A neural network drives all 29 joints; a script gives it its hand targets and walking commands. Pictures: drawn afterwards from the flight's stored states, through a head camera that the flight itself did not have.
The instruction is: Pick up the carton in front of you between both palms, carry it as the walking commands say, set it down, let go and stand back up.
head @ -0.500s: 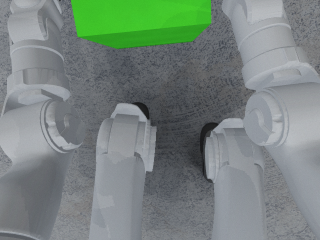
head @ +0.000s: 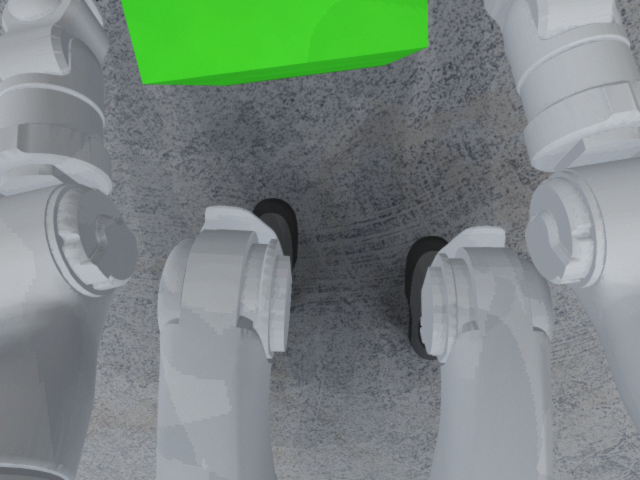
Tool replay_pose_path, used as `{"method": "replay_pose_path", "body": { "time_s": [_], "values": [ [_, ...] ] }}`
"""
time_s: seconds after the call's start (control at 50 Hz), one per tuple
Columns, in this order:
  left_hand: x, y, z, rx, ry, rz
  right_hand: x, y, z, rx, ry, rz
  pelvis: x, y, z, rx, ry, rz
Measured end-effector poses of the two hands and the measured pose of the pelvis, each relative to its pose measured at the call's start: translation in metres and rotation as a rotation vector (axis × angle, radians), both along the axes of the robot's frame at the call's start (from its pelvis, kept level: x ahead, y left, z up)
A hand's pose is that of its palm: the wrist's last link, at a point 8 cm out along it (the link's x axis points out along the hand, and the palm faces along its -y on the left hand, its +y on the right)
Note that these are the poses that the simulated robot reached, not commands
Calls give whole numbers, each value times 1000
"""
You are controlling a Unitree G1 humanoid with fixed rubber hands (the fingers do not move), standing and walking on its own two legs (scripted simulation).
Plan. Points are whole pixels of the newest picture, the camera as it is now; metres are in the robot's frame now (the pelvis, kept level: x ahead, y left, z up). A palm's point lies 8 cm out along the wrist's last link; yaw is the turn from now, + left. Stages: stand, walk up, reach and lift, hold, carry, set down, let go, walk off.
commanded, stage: set down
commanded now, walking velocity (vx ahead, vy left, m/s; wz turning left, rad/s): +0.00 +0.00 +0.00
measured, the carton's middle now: out of the picture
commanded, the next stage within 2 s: let go in 1.14 s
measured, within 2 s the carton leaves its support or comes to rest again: neither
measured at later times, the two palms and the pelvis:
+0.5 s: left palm out of the picture +0.52 +0.32 -0.05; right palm out of the picture +0.59 -0.04 -0.05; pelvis +0.00 +0.00 +0.07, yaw +1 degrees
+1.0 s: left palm out of the picture +0.52 +0.33 +0.10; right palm out of the picture +0.59 -0.06 +0.09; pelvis +0.02 +0.01 +0.19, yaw +1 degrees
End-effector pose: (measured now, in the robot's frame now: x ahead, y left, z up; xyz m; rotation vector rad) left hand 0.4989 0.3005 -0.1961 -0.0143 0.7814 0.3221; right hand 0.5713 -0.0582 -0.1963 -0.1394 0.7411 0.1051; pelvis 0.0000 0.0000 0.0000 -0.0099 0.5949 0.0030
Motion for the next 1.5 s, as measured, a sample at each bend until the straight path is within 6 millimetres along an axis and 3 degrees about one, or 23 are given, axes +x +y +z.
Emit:
{"method": "replay_pose_path", "body": {
  "time_s": [0.08, 0.16, 0.3, 0.54, 0.84, 1.2, 1.34, 1.5],
  "values": [
    [7, 15, 10, 25, -37, 24, 4, -15, 2, -14, -16, -21, -1, 3, -3, -1, 2, 0],
    [14, 17, 24, 10, -71, 22, 7, -12, 14, -10, -34, -16, -2, 3, -2, -3, 2, 8],
    [24, 15, 68, 2, -140, 2, 14, 5, 60, -6, -84, -26, -4, 2, 13, -20, 18, 29],
    [19, 20, 163, 17, -132, 8, 20, 14, 158, -10, -76, -52, 4, 4, 79, -46, 143, 50],
    [20, 32, 242, 30, -157, 5, 24, 4, 233, -16, -97, -56, 15, 9, 149, -50, 230, 55],
    [18, 30, 353, 20, -142, -18, 19, -2, 345, -22, -97, -56, 37, 15, 250, -42, 207, 67],
    [-2, 26, 376, 59, -78, -99, -9, -14, 370, -85, -68, -62, 51, 19, 286, -39, 169, 70],
    [-59, 21, 402, 84, 12, -173, -69, -37, 395, -112, -12, -63, 73, 25, 323, -31, 80, 76]
  ]
}}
